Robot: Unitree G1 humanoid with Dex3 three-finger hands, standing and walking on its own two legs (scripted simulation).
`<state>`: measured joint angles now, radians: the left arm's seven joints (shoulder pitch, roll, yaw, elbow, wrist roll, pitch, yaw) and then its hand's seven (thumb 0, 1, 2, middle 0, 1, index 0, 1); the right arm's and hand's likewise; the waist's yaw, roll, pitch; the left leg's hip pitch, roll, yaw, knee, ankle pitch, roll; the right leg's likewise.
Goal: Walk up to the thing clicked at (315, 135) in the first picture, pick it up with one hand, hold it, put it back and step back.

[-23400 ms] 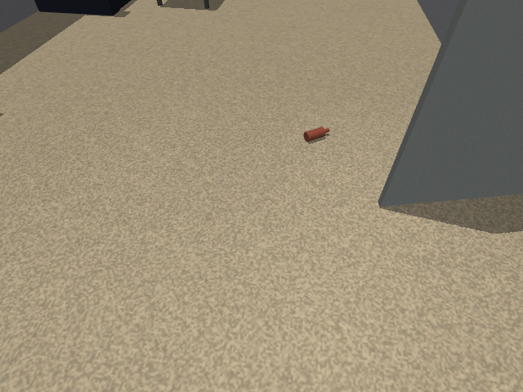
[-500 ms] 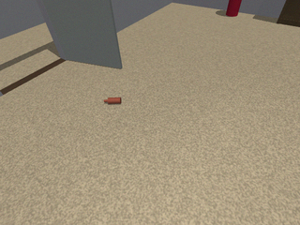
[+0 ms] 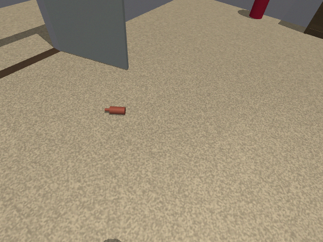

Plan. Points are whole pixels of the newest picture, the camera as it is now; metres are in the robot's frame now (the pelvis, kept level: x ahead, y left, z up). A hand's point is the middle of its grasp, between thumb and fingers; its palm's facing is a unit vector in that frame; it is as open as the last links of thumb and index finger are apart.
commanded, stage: walk up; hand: left
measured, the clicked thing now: (115, 110) +1.21 +0.33 -0.73
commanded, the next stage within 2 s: none
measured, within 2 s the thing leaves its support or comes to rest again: neither
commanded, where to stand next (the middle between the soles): +0.86 +0.00 m, yaw -1 degrees
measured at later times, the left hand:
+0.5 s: hand (78, 191) +0.29 +0.24 -0.11, palm faces -0.03 -0.92 -0.40, open 7.4 cm
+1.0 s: hand (83, 136) +0.51 +0.28 -0.13, palm faces -0.11 -0.94 -0.34, open 7.4 cm
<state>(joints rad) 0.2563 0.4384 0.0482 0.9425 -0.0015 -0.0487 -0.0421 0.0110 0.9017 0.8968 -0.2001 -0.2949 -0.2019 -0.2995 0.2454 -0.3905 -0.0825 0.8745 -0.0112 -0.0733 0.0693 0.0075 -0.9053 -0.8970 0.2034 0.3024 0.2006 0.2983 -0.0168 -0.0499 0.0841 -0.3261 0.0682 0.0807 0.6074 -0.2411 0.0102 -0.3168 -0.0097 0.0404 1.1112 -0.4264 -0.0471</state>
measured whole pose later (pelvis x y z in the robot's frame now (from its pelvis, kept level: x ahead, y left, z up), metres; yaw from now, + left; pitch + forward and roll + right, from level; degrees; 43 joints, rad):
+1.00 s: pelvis +0.43 +0.01 +0.01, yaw -2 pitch -2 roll +0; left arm 0.27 0.43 0.05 0.90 0.01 -0.04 -0.07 0.01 0.90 0.90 -0.20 -0.29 -0.20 -0.30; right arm 0.33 -0.41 -0.05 0.83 0.00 -0.08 0.05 0.01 -0.90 -0.90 0.21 0.30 0.20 0.30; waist -0.03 -0.04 0.08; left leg -0.16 0.03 0.12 0.47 -0.27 0.03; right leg -0.50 -0.10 -0.02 0.79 -0.27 -0.01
